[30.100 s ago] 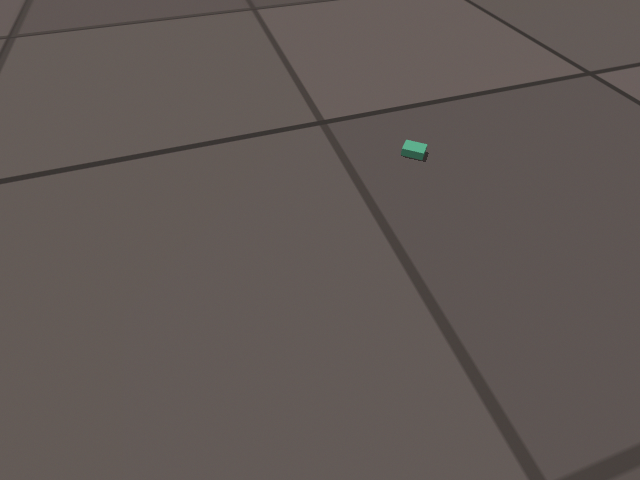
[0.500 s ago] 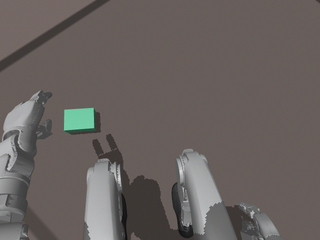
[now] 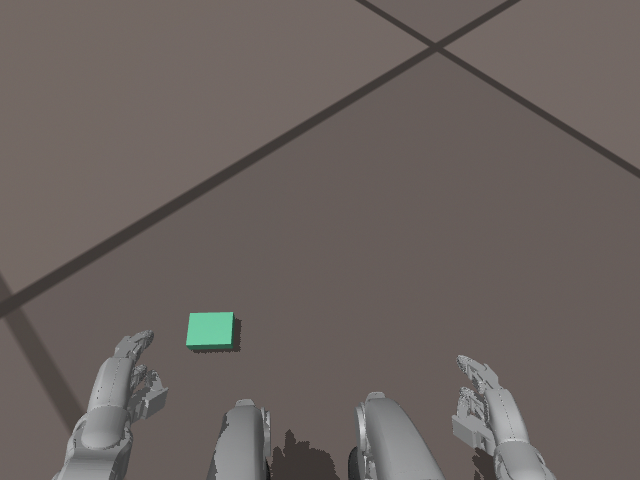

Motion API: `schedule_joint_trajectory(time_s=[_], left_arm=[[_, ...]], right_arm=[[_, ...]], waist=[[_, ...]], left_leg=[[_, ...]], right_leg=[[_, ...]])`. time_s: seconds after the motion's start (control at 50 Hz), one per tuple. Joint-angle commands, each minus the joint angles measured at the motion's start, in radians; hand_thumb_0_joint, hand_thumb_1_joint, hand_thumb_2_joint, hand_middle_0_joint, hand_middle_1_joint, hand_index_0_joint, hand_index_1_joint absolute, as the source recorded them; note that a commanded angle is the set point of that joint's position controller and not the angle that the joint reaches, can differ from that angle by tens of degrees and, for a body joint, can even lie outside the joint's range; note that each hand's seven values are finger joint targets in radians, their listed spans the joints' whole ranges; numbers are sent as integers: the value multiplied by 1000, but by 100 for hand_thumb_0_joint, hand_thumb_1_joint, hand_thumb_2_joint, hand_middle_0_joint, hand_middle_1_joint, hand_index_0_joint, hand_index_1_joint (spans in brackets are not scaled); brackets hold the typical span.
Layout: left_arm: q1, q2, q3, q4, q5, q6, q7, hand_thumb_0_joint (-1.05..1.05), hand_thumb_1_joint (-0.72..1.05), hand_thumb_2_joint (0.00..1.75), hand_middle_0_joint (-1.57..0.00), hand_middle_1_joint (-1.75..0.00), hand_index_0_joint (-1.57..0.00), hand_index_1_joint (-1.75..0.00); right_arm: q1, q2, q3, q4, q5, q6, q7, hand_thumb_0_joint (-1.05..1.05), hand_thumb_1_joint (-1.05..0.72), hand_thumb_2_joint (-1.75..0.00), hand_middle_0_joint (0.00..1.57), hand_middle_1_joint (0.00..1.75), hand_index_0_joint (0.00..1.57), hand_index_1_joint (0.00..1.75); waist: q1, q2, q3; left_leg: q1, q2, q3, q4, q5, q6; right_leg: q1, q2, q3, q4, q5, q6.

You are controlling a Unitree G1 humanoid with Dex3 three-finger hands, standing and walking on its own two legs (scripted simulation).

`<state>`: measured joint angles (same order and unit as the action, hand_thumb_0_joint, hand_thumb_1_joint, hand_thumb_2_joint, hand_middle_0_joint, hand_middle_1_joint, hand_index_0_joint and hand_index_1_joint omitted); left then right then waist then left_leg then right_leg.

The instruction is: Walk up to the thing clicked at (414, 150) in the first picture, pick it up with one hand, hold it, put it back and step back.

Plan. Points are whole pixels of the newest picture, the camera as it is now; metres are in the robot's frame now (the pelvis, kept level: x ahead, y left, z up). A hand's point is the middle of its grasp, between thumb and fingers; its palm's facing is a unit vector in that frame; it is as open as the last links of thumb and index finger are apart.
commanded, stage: home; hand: left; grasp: from above
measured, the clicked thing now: (211, 330) +0.50 +0.24 -0.60
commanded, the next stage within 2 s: none
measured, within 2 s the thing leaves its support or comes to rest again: neither
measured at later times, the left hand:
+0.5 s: hand (124, 427) +0.20 +0.19 +0.05, palm faces +0.08 -0.98 -0.20, open 7.4 cm
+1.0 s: hand (137, 413) +0.21 +0.18 +0.05, palm faces +0.08 -0.98 -0.20, open 7.4 cm
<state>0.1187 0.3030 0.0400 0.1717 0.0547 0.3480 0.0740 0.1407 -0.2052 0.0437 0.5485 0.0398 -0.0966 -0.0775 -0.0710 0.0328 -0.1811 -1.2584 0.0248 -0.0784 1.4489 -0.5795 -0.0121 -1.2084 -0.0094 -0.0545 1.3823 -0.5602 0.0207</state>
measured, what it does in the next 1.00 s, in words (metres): rises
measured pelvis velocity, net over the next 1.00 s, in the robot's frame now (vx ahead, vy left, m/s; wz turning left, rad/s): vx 0.06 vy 0.00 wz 0.03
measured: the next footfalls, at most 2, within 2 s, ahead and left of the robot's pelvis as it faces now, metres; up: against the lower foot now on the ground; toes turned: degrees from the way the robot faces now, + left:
none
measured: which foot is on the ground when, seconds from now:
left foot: down 0.00-1.00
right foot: down 0.00-1.00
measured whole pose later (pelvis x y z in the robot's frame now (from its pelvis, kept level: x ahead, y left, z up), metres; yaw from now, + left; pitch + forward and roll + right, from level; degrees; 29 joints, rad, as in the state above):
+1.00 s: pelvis +0.06 +0.00 +0.09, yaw +2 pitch +11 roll -2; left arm 0.49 0.22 0.03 -0.13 -0.05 0.45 0.02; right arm 0.29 -0.22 0.03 0.54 0.00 -0.23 -0.18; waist -0.04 0.05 -0.15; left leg -0.69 0.03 -0.06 1.00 -0.50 -0.02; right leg -0.64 -0.01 -0.05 0.94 -0.48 0.02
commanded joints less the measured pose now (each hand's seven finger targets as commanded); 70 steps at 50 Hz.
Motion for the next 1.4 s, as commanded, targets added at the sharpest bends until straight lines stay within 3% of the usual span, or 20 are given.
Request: schedule_joint_trajectory(time_s=[0.0,0.16,0.26,0.32,0.5,0.6,0.7,0.76,0.92,0.96,1.14,1.24,1.38], left_arm=[[21,98,84,-243,-65,0,23,0,90,90,-20,-30,-20,-30],[241,32,75,-408,-124,56,7,0,90,90,-20,-30,-20,-30],[356,11,53,-468,-120,72,-8,0,90,90,-20,-30,-20,-30],[385,6,47,-484,-115,76,-21,0,90,90,-20,-30,-20,-30],[353,12,47,-484,-102,66,-52,0,90,90,-20,-30,-20,-30],[363,18,53,-504,-98,52,-51,0,90,90,-20,-30,-20,-30],[358,19,50,-500,-98,49,-47,0,90,90,-20,-30,-20,-30],[349,23,53,-489,-102,51,-47,0,90,90,-20,-30,-20,-30],[369,16,52,-477,-102,54,-46,0,90,90,-20,-30,-20,-30],[379,21,56,-484,-101,54,-46,0,90,90,-20,-30,-20,-30],[364,21,50,-488,-103,55,-46,0,90,90,-20,-30,-20,-30],[360,23,52,-487,-98,58,-48,0,90,90,-20,-30,-20,-30],[364,23,49,-492,-100,59,-47,0,90,90,-20,-30,-20,-30]], right_arm=[[42,-144,-52,-124,6,-71,-54,0,-90,-90,20,30,20,30],[104,-122,-46,-165,-4,-113,-103,0,-90,-90,20,30,20,30],[111,-114,-48,-182,-12,-137,-118,0,-90,-90,20,30,20,30],[107,-118,-52,-192,-18,-149,-122,0,-90,-90,20,30,20,30],[90,-135,-62,-188,-31,-191,-120,0,-90,-90,20,30,20,30],[91,-137,-67,-178,-35,-202,-116,0,-90,-90,20,30,20,30],[83,-135,-63,-168,-35,-201,-116,0,-90,-90,20,30,20,30],[75,-136,-59,-169,-35,-200,-116,0,-90,-90,20,30,20,30],[78,-135,-62,-164,-33,-199,-117,0,-90,-90,20,30,20,30],[82,-136,-66,-163,-35,-198,-117,0,-90,-90,20,30,20,30],[81,-135,-65,-162,-35,-194,-117,0,-90,-90,20,30,20,30],[77,-141,-68,-161,-35,-196,-116,0,-90,-90,20,30,20,30],[79,-139,-67,-165,-33,-191,-115,0,-90,-90,20,30,20,30]], waist=[[-5,56,-298],[6,61,-194],[9,27,-124],[13,10,-68],[17,3,-19],[21,36,-82],[30,33,-85],[28,11,-53],[35,-7,-62],[35,3,-101],[30,-11,-83],[33,19,-59],[32,10,-70]], left_leg=[[394,-15,-9,-343,154,27],[568,-21,20,-500,294,22],[619,-23,23,-555,341,24],[628,-24,25,-590,309,28],[647,-26,31,-620,250,27],[686,-25,30,-606,336,19],[686,-27,31,-598,358,20],[663,-31,41,-598,316,27],[664,-29,43,-589,346,26],[683,-28,42,-582,389,24],[676,-27,43,-580,369,26],[668,-24,39,-604,305,22],[675,-23,38,-587,369,22]], right_leg=[[325,24,22,-313,170,-35],[520,33,1,-486,289,-30],[576,39,-15,-551,321,-27],[582,40,-21,-581,288,-26],[576,34,-28,-598,228,-20],[605,35,-27,-572,298,-23],[622,33,-23,-576,323,-23],[621,29,-17,-597,298,-17],[632,27,-16,-591,328,-15],[646,28,-15,-580,365,-17],[640,27,-13,-589,353,-14],[614,30,-16,-588,287,-18],[629,30,-17,-578,340,-17]])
